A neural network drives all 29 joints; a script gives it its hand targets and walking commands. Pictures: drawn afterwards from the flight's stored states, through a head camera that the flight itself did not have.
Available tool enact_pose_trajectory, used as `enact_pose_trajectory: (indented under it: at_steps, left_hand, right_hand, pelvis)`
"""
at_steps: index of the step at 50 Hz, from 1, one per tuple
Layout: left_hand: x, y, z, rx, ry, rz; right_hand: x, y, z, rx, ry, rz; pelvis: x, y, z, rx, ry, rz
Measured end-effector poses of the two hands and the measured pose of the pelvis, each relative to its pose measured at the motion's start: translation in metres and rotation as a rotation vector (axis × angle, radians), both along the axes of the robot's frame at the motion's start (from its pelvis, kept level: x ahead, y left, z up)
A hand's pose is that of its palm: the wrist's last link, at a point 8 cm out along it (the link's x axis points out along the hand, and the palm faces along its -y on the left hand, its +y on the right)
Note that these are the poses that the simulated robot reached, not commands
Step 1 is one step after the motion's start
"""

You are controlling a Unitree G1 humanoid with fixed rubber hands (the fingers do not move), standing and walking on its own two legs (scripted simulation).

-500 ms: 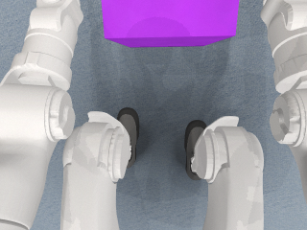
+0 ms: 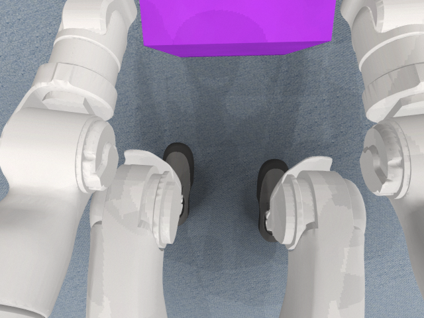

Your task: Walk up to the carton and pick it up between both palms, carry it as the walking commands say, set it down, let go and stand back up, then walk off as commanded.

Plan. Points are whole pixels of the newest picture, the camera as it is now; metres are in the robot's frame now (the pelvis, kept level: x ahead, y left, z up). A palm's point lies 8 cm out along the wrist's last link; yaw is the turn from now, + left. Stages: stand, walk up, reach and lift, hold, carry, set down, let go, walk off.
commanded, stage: reach and lift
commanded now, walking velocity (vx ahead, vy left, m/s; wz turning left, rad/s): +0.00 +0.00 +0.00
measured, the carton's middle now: out of the picture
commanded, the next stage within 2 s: none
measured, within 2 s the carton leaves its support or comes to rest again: leaves its support in 0.72 s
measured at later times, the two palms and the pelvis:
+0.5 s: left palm out of the picture +0.56 +0.17 -0.18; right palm out of the picture +0.57 -0.14 -0.18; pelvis +0.01 +0.00 -0.02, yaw +0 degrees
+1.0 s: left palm out of the picture +0.56 +0.16 -0.12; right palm out of the picture +0.57 -0.14 -0.11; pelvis +0.01 +0.00 +0.01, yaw -2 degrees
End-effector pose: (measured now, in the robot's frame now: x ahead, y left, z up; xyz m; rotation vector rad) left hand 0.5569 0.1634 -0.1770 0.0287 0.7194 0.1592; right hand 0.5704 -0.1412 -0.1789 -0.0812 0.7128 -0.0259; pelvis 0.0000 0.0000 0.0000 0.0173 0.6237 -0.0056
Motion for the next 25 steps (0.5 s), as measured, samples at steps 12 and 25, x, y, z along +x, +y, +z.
enact_pose_trajectory:
  at_steps: [12,25]
  left_hand:
    - [0.001,-0.001,0.000,-0.023,0.016,-0.010]
    - [0.003,0.002,0.000,-0.037,0.035,-0.032]
  right_hand:
    - [0.001,0.001,0.000,0.022,0.024,0.009]
    - [0.000,-0.001,-0.002,0.072,0.024,-0.008]
  pelvis:
    - [0.003,0.000,-0.009,0.003,-0.031,-0.007]
    - [0.012,-0.003,-0.015,0.008,-0.021,-0.011]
